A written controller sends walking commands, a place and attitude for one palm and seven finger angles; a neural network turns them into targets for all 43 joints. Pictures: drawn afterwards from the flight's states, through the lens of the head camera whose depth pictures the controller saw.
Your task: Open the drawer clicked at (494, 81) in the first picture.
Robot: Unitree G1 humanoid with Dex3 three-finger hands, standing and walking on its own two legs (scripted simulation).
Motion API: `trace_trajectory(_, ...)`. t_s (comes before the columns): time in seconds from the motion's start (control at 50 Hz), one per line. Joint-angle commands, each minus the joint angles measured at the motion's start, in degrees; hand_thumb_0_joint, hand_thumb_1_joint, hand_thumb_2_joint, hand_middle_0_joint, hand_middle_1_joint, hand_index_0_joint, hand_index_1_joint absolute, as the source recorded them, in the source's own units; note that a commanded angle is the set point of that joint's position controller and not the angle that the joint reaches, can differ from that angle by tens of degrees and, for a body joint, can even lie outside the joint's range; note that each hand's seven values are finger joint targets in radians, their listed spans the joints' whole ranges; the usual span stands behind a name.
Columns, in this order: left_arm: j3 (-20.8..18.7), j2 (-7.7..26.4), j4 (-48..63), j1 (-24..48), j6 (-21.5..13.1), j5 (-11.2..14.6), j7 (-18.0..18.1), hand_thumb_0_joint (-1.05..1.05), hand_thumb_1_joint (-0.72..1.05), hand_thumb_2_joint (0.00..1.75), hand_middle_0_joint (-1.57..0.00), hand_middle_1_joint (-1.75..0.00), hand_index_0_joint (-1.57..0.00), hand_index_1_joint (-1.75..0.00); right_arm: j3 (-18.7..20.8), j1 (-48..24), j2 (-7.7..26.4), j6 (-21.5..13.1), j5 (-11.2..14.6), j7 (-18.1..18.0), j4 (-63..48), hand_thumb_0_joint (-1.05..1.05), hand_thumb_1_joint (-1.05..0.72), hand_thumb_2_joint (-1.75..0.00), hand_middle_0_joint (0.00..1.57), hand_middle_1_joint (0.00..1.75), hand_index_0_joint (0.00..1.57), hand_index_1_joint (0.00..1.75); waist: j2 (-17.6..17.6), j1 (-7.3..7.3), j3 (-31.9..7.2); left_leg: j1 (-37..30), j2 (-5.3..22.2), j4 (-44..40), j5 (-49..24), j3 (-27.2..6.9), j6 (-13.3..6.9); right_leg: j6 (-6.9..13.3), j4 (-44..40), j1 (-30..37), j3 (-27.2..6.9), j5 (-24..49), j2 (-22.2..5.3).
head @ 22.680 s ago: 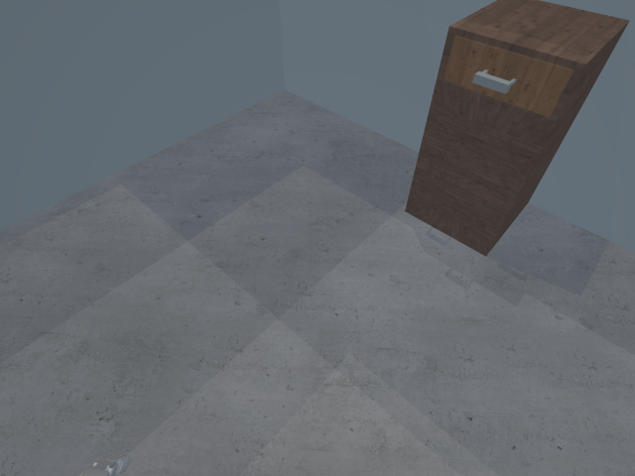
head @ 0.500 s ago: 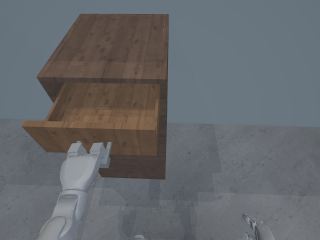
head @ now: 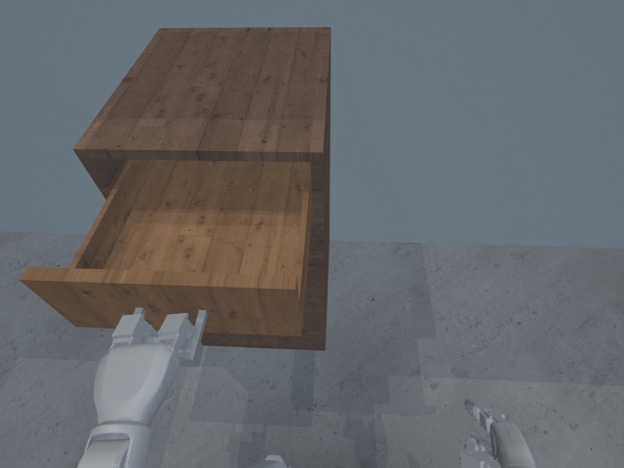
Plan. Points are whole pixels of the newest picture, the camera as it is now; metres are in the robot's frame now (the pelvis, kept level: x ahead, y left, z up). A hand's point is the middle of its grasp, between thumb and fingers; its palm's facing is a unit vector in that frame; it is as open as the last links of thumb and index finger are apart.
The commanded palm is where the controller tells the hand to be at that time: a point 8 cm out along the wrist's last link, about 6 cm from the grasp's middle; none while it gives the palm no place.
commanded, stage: pull the drawer open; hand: left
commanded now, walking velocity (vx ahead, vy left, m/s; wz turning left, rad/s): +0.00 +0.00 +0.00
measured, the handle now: (164, 333) +0.29 +0.22 +0.00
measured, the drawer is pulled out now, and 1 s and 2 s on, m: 0.23 0.30 0.30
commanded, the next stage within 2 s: open the thumb to release the handle in 0.70 s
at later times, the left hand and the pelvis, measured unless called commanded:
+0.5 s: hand (146, 432) +0.18 +0.21 -0.02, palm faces -0.04 -0.10 -0.99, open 6.3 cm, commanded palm +0.13 +0.22 +0.03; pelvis +0.00 -0.01 -0.01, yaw +0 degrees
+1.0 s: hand (142, 444) +0.16 +0.21 -0.02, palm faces +0.00 -0.09 -1.00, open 6.6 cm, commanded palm +0.14 +0.22 +0.03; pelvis -0.01 -0.01 -0.02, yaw +1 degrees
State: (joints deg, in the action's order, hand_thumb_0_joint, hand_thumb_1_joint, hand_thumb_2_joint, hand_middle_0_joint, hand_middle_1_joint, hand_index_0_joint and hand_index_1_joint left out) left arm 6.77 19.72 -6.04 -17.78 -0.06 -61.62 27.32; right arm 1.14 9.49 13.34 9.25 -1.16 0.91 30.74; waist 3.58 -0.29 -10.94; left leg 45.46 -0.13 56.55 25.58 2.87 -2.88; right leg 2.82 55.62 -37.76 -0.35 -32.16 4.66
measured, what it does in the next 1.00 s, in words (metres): stands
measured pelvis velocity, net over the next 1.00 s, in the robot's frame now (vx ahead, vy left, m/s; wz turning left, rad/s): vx -0.01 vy -0.01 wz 0.03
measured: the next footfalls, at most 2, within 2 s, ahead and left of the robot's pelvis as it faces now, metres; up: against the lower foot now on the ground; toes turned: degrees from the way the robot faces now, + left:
none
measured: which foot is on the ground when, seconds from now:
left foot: down 0.00-1.00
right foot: down 0.00-1.00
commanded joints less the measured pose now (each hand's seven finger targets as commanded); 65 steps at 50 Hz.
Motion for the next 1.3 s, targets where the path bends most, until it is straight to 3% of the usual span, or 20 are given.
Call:
trace_trajectory(0.0,-7.14,6.64,10.64,-5.31,1.13,2.42,3.02,0.0,0.9,0.9,-0.4,-1.35,-0.4,-1.35,2.2,-4.82,6.4,-2.29,-0.39,0.18,-9.35,0.0,-0.9,-0.9,0.2,0.3,0.2,0.3,-2.78,-1.93,-9.94,-16.71,-1.08,-4.65,-22.11,-4.19,0.35,0.21,-7.23,-0.15,-0.76,29.07,-0.1)
trace_trajectory(0.12,-8.15,7.53,12.61,-8.97,0.2,2.14,3.27,0.0,0.9,0.9,-0.4,-1.35,-0.4,-1.35,1.87,-5.66,6.11,-2.25,-0.47,0.46,-10.19,0.0,-0.9,-0.9,0.2,0.3,0.2,0.3,-2.28,-3.07,-10.26,-16.36,-1.43,-4.09,-20.47,-3.82,0.33,0.22,-6.69,-1.09,-1.22,27.46,-0.18)
trace_trajectory(0.14,-6.33,5.7,12.76,-10.39,0.24,2.54,3.09,0.0,0.9,0.9,-0.4,-1.35,-0.4,-1.35,2.07,-5.22,6.06,-2.45,-0.45,0.53,-10.41,0.0,-0.9,-0.9,0.2,0.3,0.2,0.3,-1.6,-2.53,-9.0,-15.79,-1.36,-4.01,-20.21,-3.84,0.18,0.26,-6.79,-0.91,-0.72,27.74,-0.26)
trace_trajectory(0.24,-6.27,5.46,14.63,-14.23,-0.54,2.55,3.14,0.0,0.9,0.9,-0.4,-1.35,-0.4,-1.35,2.04,-5.46,6.05,-2.6,-0.56,1.06,-11.23,0.0,-0.9,-0.9,0.2,0.3,0.2,0.3,-2.04,-2.71,-8.42,-15.42,-1.26,-3.48,-20.15,-3.96,0.11,0.24,-6.27,-1.83,-0.65,27.2,-0.34)
trace_trajectory(0.32,-9.19,7.89,15.19,-16.76,-1.51,2.8,3.27,0.0,0.9,0.9,-0.4,-1.35,-0.4,-1.35,1.58,-6.07,6.05,-2.56,-0.76,1.25,-11.35,0.0,-0.9,-0.9,0.2,0.3,0.2,0.3,-4.26,-3.42,-9.39,-13.87,-1.72,-2.64,-19.24,-3.72,0.09,0.13,-5.82,-1.47,-1.97,28.64,-0.56)
trace_trajectory(0.36,-10.24,8.71,16.2,-18.39,-2.18,2.72,3.43,0.0,0.9,0.9,-0.4,-1.35,-0.4,-1.35,1.7,-6.04,6.01,-2.7,-0.75,1.29,-11.54,0.0,-0.9,-0.9,0.2,0.3,0.2,0.3,-3.05,-3.94,-9.15,-13.44,-1.87,-2.41,-19.01,-3.55,0.14,0.28,-5.63,-1.51,-2.3,28.75,-0.53)
trace_trajectory(0.54,-9.65,7.12,19.55,-25.86,-4.22,3.12,3.72,0.0,0.9,0.9,-0.4,-1.35,-0.4,-1.35,1.88,-6.22,5.53,-2.87,-1.17,2.04,-12.58,0.0,-0.9,-0.9,0.2,0.3,0.2,0.3,-2.35,-4.0,-8.44,-12.52,-1.84,-1.05,-19.16,-3.75,-0.16,0.45,-4.57,-2.71,-1.73,28.42,-0.67)
trace_trajectory(0.62,-12.26,9.13,20.89,-28.95,-5.6,3.3,3.68,0.0,0.9,0.9,-0.4,-1.35,-0.4,-1.35,1.68,-6.83,5.39,-2.82,-1.43,2.45,-12.64,0.0,-0.9,-0.9,0.2,0.3,0.2,0.3,-2.99,-4.78,-9.73,-12.78,-2.09,-0.17,-19.65,-3.76,0.04,0.61,-4.02,-4.11,-3.21,28.33,-0.66)
trace_trajectory(0.64,-11.36,7.58,19.83,-31.54,-5.72,3.64,3.4,0.0,0.9,0.9,-0.4,-1.35,-0.4,-1.35,1.89,-6.8,4.97,-2.92,-1.18,2.25,-12.76,0.0,-0.9,-0.9,0.2,0.3,0.2,0.3,-3.18,-4.8,-7.6,-11.21,-2.05,-0.38,-18.68,-3.5,-0.18,0.47,-4.34,-2.58,-2.0,29.05,-0.79)
trace_trajectory(0.72,-14.94,10.54,20.4,-32.85,-7.09,3.78,3.47,0.0,0.9,0.9,-0.4,-1.35,-0.4,-1.35,1.65,-7.6,4.85,-2.69,-1.34,2.37,-12.35,0.0,-0.9,-0.9,0.2,0.3,0.2,0.3,-3.0,-5.81,-9.41,-10.45,-2.45,0.28,-19.26,-3.26,0.04,0.59,-3.73,-2.09,-4.33,31.97,-0.86)
trace_trajectory(0.76,-14.1,9.82,21.28,-33.79,-7.25,3.86,3.48,0.0,0.9,0.9,-0.4,-1.35,-0.4,-1.35,1.69,-7.51,4.76,-2.72,-1.4,2.62,-12.56,0.0,-0.9,-0.9,0.2,0.3,0.2,0.3,-2.36,-5.7,-9.23,-10.91,-2.44,0.47,-20.17,-3.31,0.01,0.64,-3.61,-2.57,-3.95,32.38,-0.85)
trace_trajectory(0.78,-12.41,10.79,20.89,-13.14,-6.88,2.11,4.08,0.0,0.9,0.9,-0.4,-1.35,-0.4,-1.35,1.81,-6.85,6.39,-2.0,-2.12,2.06,-10.57,0.0,-0.9,-0.9,0.2,0.3,0.2,0.3,-4.26,-0.09,-6.46,-8.68,-2.04,2.58,-16.39,-4.33,-0.31,0.09,-3.14,-8.39,-4.05,29.84,-1.32)
trace_trajectory(0.82,-14.94,11.19,20.11,-15.14,-7.38,1.22,5.48,0.0,0.76,0.84,-0.39,-1.34,-0.39,-1.34,2.4,-5.86,5.84,-2.82,-2.52,1.35,-10.73,0.0,-0.9,-0.9,0.2,0.3,0.2,0.3,-1.58,-2.46,-9.97,-10.1,-2.14,2.59,-15.79,-3.96,-0.15,0.26,-2.74,-7.97,-3.62,27.05,-0.85)
trace_trajectory(0.84,-13.13,8.95,18.09,-18.3,-6.83,1.54,5.47,0.0,0.69,0.81,-0.38,-1.33,-0.38,-1.33,2.41,-5.54,5.72,-3.06,-2.21,1.35,-11.08,0.0,-0.9,-0.9,0.2,0.3,0.2,0.3,-1.58,-2.28,-9.06,-10.21,-2.09,2.33,-16.23,-3.88,-0.29,0.35,-2.85,-7.38,-2.18,27.29,-0.79)
trace_trajectory(0.86,-13.68,10.14,19.11,-16.73,-6.58,1.66,5.46,0.0,0.62,0.78,-0.38,-1.32,-0.38,-1.32,2.41,-5.82,6.0,-2.87,-2.17,1.57,-11.01,0.0,-0.9,-0.9,0.2,0.3,0.2,0.3,-1.66,-2.6,-11.0,-11.0,-2.2,2.69,-16.42,-3.86,-0.06,0.42,-2.9,-8.29,-3.51,26.67,-0.87)
trace_trajectory(0.96,-12.97,10.52,19.38,-14.72,-4.68,2.24,5.3,0.0,0.27,0.63,-0.35,-1.28,-0.35,-1.28,2.46,-5.74,5.93,-2.39,-1.55,0.98,-10.85,0.0,-0.9,-0.9,0.2,0.3,0.2,0.3,-2.95,-2.67,-12.31,-11.35,-2.24,1.71,-16.08,-3.7,-0.12,0.13,-3.81,-5.83,-3.18,27.02,-0.93)
trace_trajectory(1.02,-12.97,10.78,17.22,-14.36,-3.43,2.87,4.69,0.0,0.06,0.54,-0.34,-1.26,-0.34,-1.26,1.97,-6.4,5.78,-2.05,-1.12,0.47,-10.58,0.0,-0.9,-0.9,0.2,0.3,0.2,0.3,-5.06,-2.58,-10.87,-9.58,-2.29,0.8,-14.46,-3.59,-0.23,-0.27,-4.85,-3.9,-3.04,26.34,-1.1)
trace_trajectory(1.04,-11.09,9.25,17.21,-13.57,-3.25,2.96,4.4,0.0,-0.01,0.51,-0.33,-1.25,-0.33,-1.25,2.08,-6.2,5.67,-2.19,-0.91,0.19,-10.81,0.0,-0.9,-0.9,0.2,0.3,0.2,0.3,-3.27,-2.04,-8.66,-9.53,-2.13,0.18,-13.69,-3.82,-0.34,-0.06,-5.29,-4.05,-2.3,25.23,-0.96)
trace_trajectory(1.18,-10.32,9.59,14.99,-9.25,-3.26,2.94,3.45,0.0,-0.5,0.3,-0.3,-1.2,-0.3,-1.2,1.85,-6.02,5.58,-2.51,-0.86,-0.48,-10.43,0.0,-0.9,-0.9,0.2,0.3,0.2,0.3,-3.8,-1.44,-6.58,-9.3,-2.04,-0.88,-9.73,-3.58,-0.5,-0.43,-7.93,-4.82,-2.6,19.16,-1.34)
trace_trajectory(1.28,-9.46,9.08,13.55,-5.82,-3.23,2.55,3.25,0.0,-0.5,0.3,-0.3,-1.2,-0.3,-1.2,1.94,-5.58,5.54,-2.74,-0.83,-0.89,-9.95,0.0,-0.9,-0.9,0.2,0.3,0.2,0.3,-3.39,-1.19,-6.67,-9.85,-2.05,-1.28,-8.7,-3.62,-0.58,-0.42,-8.7,-5.39,-2.67,16.64,-1.37)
